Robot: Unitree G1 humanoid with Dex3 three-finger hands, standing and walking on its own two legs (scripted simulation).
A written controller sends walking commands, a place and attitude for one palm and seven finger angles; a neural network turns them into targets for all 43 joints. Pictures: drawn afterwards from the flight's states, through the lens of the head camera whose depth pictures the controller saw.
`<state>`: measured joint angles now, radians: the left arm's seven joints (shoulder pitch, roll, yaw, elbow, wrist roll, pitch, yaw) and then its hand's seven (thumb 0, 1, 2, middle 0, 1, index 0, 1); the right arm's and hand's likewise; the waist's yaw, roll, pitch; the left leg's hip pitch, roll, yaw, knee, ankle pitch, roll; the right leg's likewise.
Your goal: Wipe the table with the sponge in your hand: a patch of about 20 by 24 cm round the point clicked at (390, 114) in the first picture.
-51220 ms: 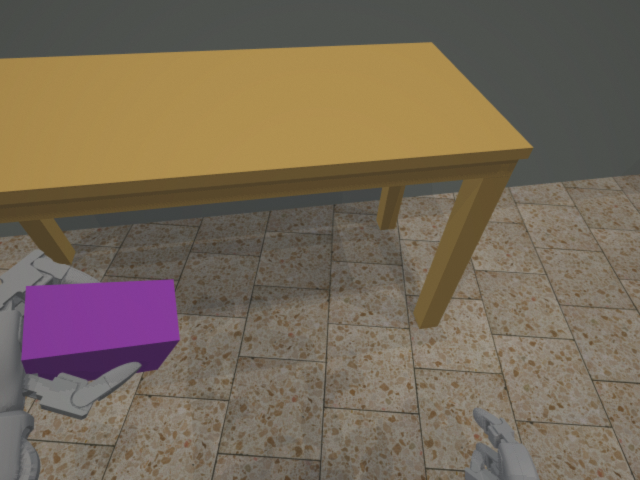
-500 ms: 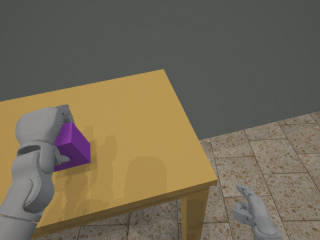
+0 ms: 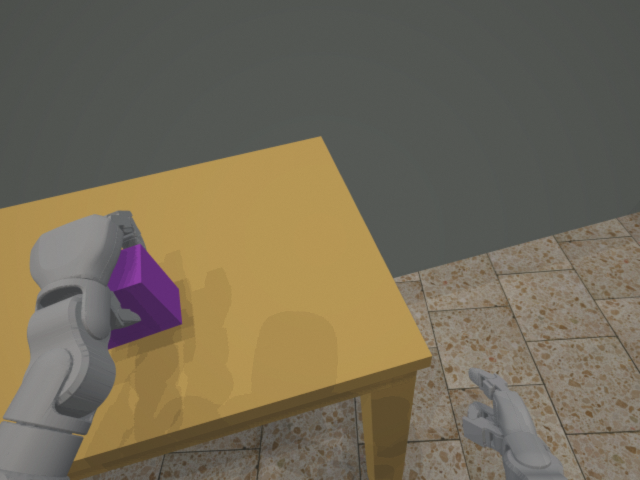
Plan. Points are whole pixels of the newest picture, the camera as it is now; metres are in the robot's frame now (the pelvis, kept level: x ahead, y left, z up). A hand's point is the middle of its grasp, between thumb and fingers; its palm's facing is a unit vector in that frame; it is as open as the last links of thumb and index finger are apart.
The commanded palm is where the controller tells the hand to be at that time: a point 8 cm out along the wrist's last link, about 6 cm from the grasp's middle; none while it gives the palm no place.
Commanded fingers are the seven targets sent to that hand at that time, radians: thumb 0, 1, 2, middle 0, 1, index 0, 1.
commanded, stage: move the sponge above the wiping area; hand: left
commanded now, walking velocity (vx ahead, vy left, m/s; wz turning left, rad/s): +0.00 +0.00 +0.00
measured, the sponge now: (125, 307) +0.28 +0.30 +0.09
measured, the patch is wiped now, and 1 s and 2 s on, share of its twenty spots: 0.15 0.15 0.25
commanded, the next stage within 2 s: lower the sponge onto the table in 0.80 s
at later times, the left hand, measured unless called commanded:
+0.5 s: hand (127, 299) +0.27 +0.28 +0.13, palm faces +0.05 -0.14 -0.99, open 9.9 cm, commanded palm +0.23 +0.27 +0.20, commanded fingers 0.00 0.10 1.30 -1.20 -1.60 -1.20 -1.60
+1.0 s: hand (148, 318) +0.26 +0.26 +0.10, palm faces -0.08 -0.13 -0.99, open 9.9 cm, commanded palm +0.24 +0.27 +0.20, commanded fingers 0.00 0.10 1.30 -1.20 -1.60 -1.20 -1.60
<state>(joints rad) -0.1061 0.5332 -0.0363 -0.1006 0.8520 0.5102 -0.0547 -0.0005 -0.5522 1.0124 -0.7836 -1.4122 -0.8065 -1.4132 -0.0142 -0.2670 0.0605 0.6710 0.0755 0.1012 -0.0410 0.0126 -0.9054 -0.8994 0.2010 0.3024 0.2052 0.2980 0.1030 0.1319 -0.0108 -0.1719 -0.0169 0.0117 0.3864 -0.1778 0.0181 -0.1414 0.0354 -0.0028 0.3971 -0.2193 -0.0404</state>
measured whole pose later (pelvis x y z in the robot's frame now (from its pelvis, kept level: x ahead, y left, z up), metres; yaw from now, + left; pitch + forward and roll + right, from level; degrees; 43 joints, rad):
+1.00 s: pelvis +0.00 +0.01 +0.00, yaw +0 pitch -2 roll +0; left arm 0.03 0.51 -0.14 -0.20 0.88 0.45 -0.17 0.00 -0.55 1.01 -0.79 -1.42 -0.81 -1.42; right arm 0.00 -0.30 0.05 0.63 0.06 0.10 -0.05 0.01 -0.91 -0.90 0.20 0.30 0.20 0.30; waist 0.10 0.12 0.00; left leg -0.19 -0.03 0.01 0.41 -0.20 0.03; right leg -0.15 0.03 0.00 0.42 -0.24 -0.03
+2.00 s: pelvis +0.00 +0.00 +0.00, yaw +0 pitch -2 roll +0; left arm 0.00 0.47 -0.13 -0.10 0.91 0.39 -0.02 0.00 -0.56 1.01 -0.79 -1.43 -0.82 -1.42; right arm 0.01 -0.26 0.05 0.67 0.06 0.10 -0.04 0.01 -0.91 -0.90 0.20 0.30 0.20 0.30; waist 0.11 0.11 -0.01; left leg -0.17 -0.01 0.01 0.40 -0.19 0.02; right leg -0.13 0.04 0.00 0.41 -0.23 -0.05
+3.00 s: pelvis +0.01 +0.00 +0.00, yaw +1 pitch +3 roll -1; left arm -0.46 0.54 -0.04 0.51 0.95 0.22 -0.05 0.00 -0.60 1.04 -0.82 -1.41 -0.84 -1.42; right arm 0.13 -0.29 0.02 0.70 0.09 0.13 -0.06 0.01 -0.91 -0.90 0.20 0.30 0.21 0.30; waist 0.03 0.08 -0.05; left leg -0.32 -0.02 -0.02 0.47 -0.21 0.02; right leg -0.26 0.04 -0.02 0.44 -0.24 -0.04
